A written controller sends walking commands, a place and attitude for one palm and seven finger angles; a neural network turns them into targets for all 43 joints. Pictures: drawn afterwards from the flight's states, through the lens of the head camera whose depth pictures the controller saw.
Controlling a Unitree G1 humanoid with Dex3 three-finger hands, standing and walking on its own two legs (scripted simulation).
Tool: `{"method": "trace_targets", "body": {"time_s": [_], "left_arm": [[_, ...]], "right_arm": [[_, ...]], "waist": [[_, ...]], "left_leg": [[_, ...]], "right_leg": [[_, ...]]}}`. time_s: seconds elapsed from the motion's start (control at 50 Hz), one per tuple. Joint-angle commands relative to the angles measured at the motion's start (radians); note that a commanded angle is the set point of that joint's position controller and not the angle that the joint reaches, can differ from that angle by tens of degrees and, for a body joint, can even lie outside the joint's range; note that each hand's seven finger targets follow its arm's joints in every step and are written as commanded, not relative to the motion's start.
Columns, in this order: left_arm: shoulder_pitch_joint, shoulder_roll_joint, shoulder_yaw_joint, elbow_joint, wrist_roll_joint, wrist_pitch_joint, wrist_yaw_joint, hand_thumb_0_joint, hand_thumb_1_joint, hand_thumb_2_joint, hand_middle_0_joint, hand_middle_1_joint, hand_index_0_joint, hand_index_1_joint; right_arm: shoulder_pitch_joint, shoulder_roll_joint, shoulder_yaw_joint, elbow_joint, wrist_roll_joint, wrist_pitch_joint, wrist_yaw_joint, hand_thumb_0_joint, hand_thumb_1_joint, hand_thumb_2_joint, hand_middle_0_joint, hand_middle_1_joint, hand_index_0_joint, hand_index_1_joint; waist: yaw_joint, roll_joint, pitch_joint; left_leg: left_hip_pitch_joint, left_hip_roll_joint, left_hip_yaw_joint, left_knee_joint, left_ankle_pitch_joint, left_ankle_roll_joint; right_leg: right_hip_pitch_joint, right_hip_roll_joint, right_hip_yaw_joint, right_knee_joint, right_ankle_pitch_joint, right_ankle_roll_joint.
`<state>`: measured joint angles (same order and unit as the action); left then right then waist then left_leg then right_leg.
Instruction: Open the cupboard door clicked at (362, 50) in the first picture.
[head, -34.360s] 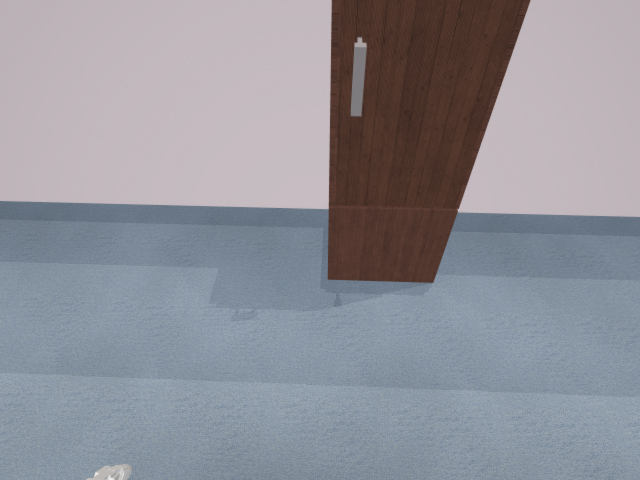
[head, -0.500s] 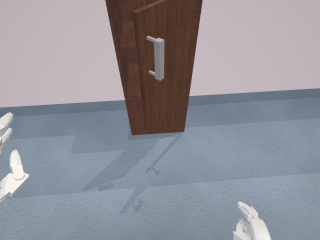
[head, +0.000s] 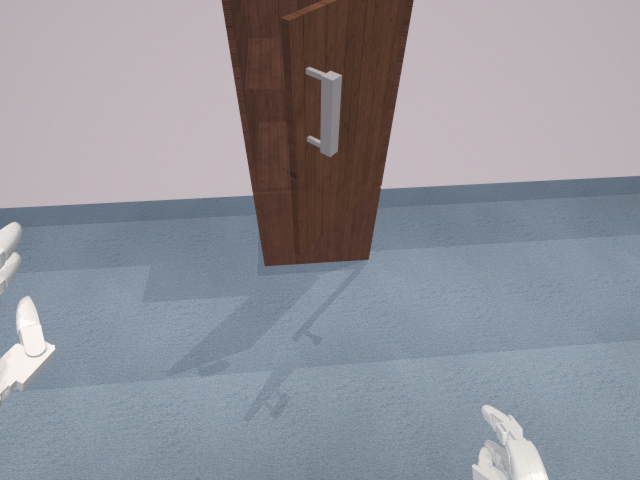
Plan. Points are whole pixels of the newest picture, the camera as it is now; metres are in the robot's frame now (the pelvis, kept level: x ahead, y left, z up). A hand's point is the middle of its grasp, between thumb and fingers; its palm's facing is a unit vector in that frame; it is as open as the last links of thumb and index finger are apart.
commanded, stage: let the arm hang, fingers relaxed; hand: left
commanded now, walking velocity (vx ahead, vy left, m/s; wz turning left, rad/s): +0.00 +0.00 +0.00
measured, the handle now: (320, 112) +0.73 +0.05 +0.07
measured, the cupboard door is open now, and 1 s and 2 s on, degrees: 46 46 46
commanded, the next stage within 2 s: look to check the result in 1.20 s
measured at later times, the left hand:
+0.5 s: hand out of the picture +0.00 +0.17 -0.18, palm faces -0.01 -0.98 -0.19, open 7.2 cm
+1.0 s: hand out of the picture +0.07 +0.22 -0.15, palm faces +0.03 -0.94 -0.34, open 7.4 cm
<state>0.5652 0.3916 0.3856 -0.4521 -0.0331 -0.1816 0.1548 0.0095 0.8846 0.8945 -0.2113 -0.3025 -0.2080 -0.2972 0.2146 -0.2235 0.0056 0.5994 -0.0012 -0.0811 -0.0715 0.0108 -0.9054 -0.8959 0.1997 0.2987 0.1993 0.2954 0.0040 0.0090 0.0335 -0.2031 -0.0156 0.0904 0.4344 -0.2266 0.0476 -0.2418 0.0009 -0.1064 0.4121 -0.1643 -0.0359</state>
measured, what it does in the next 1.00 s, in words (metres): stands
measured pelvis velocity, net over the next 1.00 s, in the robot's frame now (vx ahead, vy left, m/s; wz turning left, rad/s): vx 0.00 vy -0.02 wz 0.03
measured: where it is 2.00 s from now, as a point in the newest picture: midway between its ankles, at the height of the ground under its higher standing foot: outside the picture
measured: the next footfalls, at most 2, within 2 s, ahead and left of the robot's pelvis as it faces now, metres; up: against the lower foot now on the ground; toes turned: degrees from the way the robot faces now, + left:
none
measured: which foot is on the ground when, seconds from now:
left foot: down 0.00-1.00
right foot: down 0.00-1.00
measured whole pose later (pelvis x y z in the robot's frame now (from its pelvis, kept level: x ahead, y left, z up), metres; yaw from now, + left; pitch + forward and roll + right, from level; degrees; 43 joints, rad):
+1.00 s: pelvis +0.00 -0.02 +0.00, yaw +2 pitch -2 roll +0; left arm 0.12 0.28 0.02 1.13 0.02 -0.02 0.02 0.00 0.90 0.89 -0.20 -0.30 -0.20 -0.29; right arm 0.19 -0.27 0.00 1.12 -0.02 0.00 0.00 0.00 -0.91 -0.90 0.20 0.30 0.20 0.30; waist -0.01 0.05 0.04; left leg -0.14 -0.02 0.05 0.34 -0.18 0.03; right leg -0.18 0.02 -0.10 0.35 -0.14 -0.06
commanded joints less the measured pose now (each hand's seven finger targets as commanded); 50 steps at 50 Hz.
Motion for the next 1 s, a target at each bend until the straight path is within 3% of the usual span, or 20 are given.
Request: {"method": "trace_targets", "body": {"time_s": [0.0, 0.06, 0.08, 0.1, 0.12, 0.14, 0.18, 0.22, 0.26, 0.3, 0.34, 0.36, 0.4, 0.44, 0.5, 0.54, 0.6, 0.82, 0.98], "left_arm": [[-0.044, 0.165, 0.119, -0.195, -0.003, -0.064, 0.018, 0.000, 0.900, 0.900, -0.200, -0.300, -0.200, -0.300], [-0.038, 0.170, 0.124, -0.198, -0.002, -0.065, 0.018, 0.000, 0.900, 0.900, -0.200, -0.300, -0.200, -0.300], [-0.131, 0.026, -0.284, 0.600, 0.069, 0.055, -0.124, 0.000, 0.900, 0.900, -0.200, -0.300, -0.200, -0.300], [-0.140, 0.009, -0.252, 0.622, 0.059, 0.147, -0.146, 0.000, 0.900, 0.900, -0.200, -0.300, -0.200, -0.300], [-0.136, -0.003, -0.257, 0.607, 0.060, 0.169, -0.150, 0.000, 0.900, 0.900, -0.200, -0.300, -0.200, -0.300], [-0.164, -0.021, -0.263, 0.635, 0.060, 0.173, -0.150, 0.000, 0.900, 0.900, -0.200, -0.300, -0.200, -0.300], [-0.208, 0.008, -0.272, 0.733, 0.068, 0.172, -0.149, 0.000, 0.900, 0.900, -0.200, -0.300, -0.200, -0.300], [-0.245, 0.046, -0.280, 0.846, 0.074, 0.168, -0.149, 0.000, 0.900, 0.900, -0.200, -0.300, -0.200, -0.300], [-0.309, 0.071, -0.298, 0.960, 0.073, 0.171, -0.152, 0.000, 0.900, 0.900, -0.200, -0.300, -0.200, -0.300], [-0.365, 0.074, -0.319, 1.059, 0.065, 0.173, -0.150, 0.000, 0.900, 0.900, -0.200, -0.300, -0.200, -0.300], [-0.396, 0.066, -0.334, 1.137, 0.058, 0.174, -0.144, 0.000, 0.900, 0.900, -0.200, -0.300, -0.200, -0.300], [-0.391, 0.059, -0.340, 1.181, 0.055, 0.171, -0.144, 0.000, 0.900, 0.900, -0.200, -0.300, -0.200, -0.300], [-0.366, 0.045, -0.347, 1.260, 0.050, 0.167, -0.142, 0.000, 0.900, 0.900, -0.200, -0.300, -0.200, -0.300], [-0.339, 0.027, -0.340, 1.328, 0.049, 0.165, -0.139, 0.000, 0.900, 0.900, -0.200, -0.300, -0.200, -0.300], [-0.331, 0.028, -0.343, 1.408, 0.045, 0.160, -0.141, 0.000, 0.900, 0.900, -0.200, -0.300, -0.200, -0.300], [-0.345, 0.025, -0.344, 1.444, 0.045, 0.158, -0.139, 0.000, 0.900, 0.900, -0.200, -0.300, -0.200, -0.300], [-0.357, 0.026, -0.344, 1.485, 0.044, 0.156, -0.138, 0.000, 0.900, 0.900, -0.200, -0.300, -0.200, -0.300], [-0.408, 0.064, -0.338, 1.540, 0.046, 0.151, -0.132, 0.000, 0.900, 0.900, -0.200, -0.300, -0.200, -0.300], [-0.454, 0.072, -0.338, 1.539, 0.045, 0.142, -0.133, 0.000, 0.900, 0.900, -0.200, -0.300, -0.200, -0.300]], "right_arm": [[-0.089, -0.119, -0.043, -0.150, 0.004, -0.057, -0.011, 0.000, -0.900, -0.900, 0.200, 0.300, 0.200, 0.300], [-0.089, -0.117, -0.042, -0.149, 0.002, -0.060, -0.011, 0.000, -0.900, -0.900, 0.200, 0.300, 0.200, 0.300], [-0.129, -0.301, -0.088, 0.100, 0.011, -0.117, 0.081, 0.000, -0.900, -0.900, 0.200, 0.300, 0.200, 0.300], [-0.042, -0.256, -0.083, 0.099, 0.009, -0.037, 0.083, 0.000, -0.900, -0.900, 0.200, 0.300, 0.200, 0.300], [-0.029, -0.249, -0.083, 0.083, 0.008, -0.017, 0.077, 0.000, -0.900, -0.900, 0.200, 0.300, 0.200, 0.300], [-0.033, -0.236, -0.075, 0.088, -0.001, -0.008, 0.073, 0.000, -0.900, -0.900, 0.200, 0.300, 0.200, 0.300], [-0.054, -0.238, -0.060, 0.090, -0.014, 0.008, 0.070, 0.000, -0.900, -0.900, 0.200, 0.300, 0.200, 0.300], [-0.071, -0.242, -0.057, 0.112, -0.016, 0.020, 0.073, 0.000, -0.900, -0.900, 0.200, 0.300, 0.200, 0.300], [-0.062, -0.230, -0.053, 0.154, -0.015, 0.041, 0.075, 0.000, -0.900, -0.900, 0.200, 0.300, 0.200, 0.300], [-0.037, -0.205, -0.042, 0.202, -0.018, 0.064, 0.077, 0.000, -0.900, -0.900, 0.200, 0.300, 0.200, 0.300], [-0.014, -0.189, -0.036, 0.247, -0.020, 0.075, 0.078, 0.000, -0.900, -0.900, 0.200, 0.300, 0.200, 0.300], [-0.012, -0.181, -0.033, 0.268, -0.021, 0.076, 0.077, 0.000, -0.900, -0.900, 0.200, 0.300, 0.200, 0.300], [-0.019, -0.176, -0.028, 0.300, -0.021, 0.075, 0.073, 0.000, -0.900, -0.900, 0.200, 0.300, 0.200, 0.300], [-0.015, -0.171, -0.029, 0.327, -0.022, 0.076, 0.068, 0.000, -0.900, -0.900, 0.200, 0.300, 0.200, 0.300], [0.011, -0.168, -0.030, 0.373, -0.018, 0.077, 0.064, 0.000, -0.900, -0.900, 0.200, 0.300, 0.200, 0.300], [0.038, -0.169, -0.034, 0.400, -0.016, 0.080, 0.061, 0.000, -0.900, -0.900, 0.200, 0.300, 0.200, 0.300], [0.065, -0.170, -0.037, 0.437, -0.017, 0.081, 0.058, 0.000, -0.900, -0.900, 0.200, 0.300, 0.200, 0.300], [0.037, -0.197, -0.039, 0.482, -0.015, 0.074, 0.059, 0.000, -0.900, -0.900, 0.200, 0.300, 0.200, 0.300], [-0.023, -0.212, -0.036, 0.487, -0.017, 0.065, 0.059, 0.000, -0.900, -0.900, 0.200, 0.300, 0.200, 0.300]], "waist": [[-0.001, 0.045, -0.108], [0.001, 0.048, -0.117], [-0.056, 0.073, 0.023], [-0.041, 0.106, -0.056], [-0.034, 0.101, -0.061], [-0.033, 0.077, -0.099], [-0.016, -0.057, -0.100], [0.004, -0.174, -0.113], [-0.011, -0.202, -0.084], [-0.032, -0.167, -0.059], [-0.040, -0.054, -0.054], [-0.035, 0.023, -0.058], [-0.018, 0.110, -0.052], [-0.004, 0.138, -0.065], [0.000, 0.124, -0.061], [-0.007, 0.040, -0.033], [-0.013, 0.002, -0.010], [-0.009, -0.051, 0.012], [-0.010, -0.015, -0.013]], "left_leg": [[-0.079, 0.116, -0.144, -0.117, 0.022, -0.026], [-0.081, 0.120, -0.148, -0.124, 0.037, -0.030], [-0.161, 0.156, -0.199, 0.023, 0.216, -0.002], [-0.107, 0.161, -0.186, -0.014, 0.312, -0.021], [-0.090, 0.182, -0.186, -0.015, 0.367, -0.012], [-0.133, 0.207, -0.233, -0.029, 0.282, 0.023], [-0.164, 0.216, -0.275, -0.049, 0.224, 0.056], [-0.171, 0.168, -0.246, -0.021, 0.161, 0.039], [-0.115, 0.088, -0.187, 0.028, -0.002, 0.016], [-0.027, 0.045, -0.139, 0.064, -0.069, 0.004], [0.006, 0.054, -0.136, 0.047, -0.064, 0.000], [0.003, 0.062, -0.147, 0.016, -0.058, 0.000], [-0.052, 0.090, -0.182, -0.062, -0.087, 0.003], [-0.089, 0.108, -0.196, -0.101, -0.107, 0.003], [-0.096, 0.108, -0.189, -0.122, -0.124, 0.000], [-0.075, 0.109, -0.182, -0.114, -0.102, -0.001], [-0.048, 0.109, -0.174, -0.115, -0.084, -0.001], [-0.011, 0.119, -0.162, -0.145, -0.008, 0.001], [0.031, 0.135, -0.170, -0.173, 0.085, -0.008]], "right_leg": [[0.126, -0.074, 0.142, -0.045, 0.045, 0.024], [0.138, -0.071, 0.134, -0.033, 0.059, 0.025], [-0.056, -0.117, 0.067, 0.120, 0.108, 0.010], [-0.060, -0.093, 0.112, 0.115, 0.015, 0.002], [-0.071, -0.070, 0.100, 0.149, -0.056, 0.004], [-0.055, -0.059, 0.100, 0.195, -0.140, 0.003], [-0.005, -0.057, 0.128, 0.201, -0.134, -0.007], [0.048, -0.084, 0.170, 0.119, -0.031, -0.023], [-0.015, -0.154, 0.241, 0.001, -0.079, -0.057], [-0.103, -0.189, 0.285, -0.092, -0.221, -0.084], [-0.117, -0.176, 0.271, -0.110, -0.284, -0.082], [-0.098, -0.163, 0.261, -0.099, -0.265, -0.076], [-0.023, -0.130, 0.233, -0.078, -0.218, -0.059], [0.055, -0.119, 0.207, -0.075, -0.173, -0.050], [0.088, -0.125, 0.203, -0.099, -0.167, -0.053], [0.066, -0.132, 0.204, -0.132, -0.188, -0.053], [0.042, -0.137, 0.205, -0.160, -0.214, -0.055], [0.063, -0.135, 0.201, -0.176, -0.152, -0.037], [0.109, -0.136, 0.188, -0.155, 0.002, -0.029]]}}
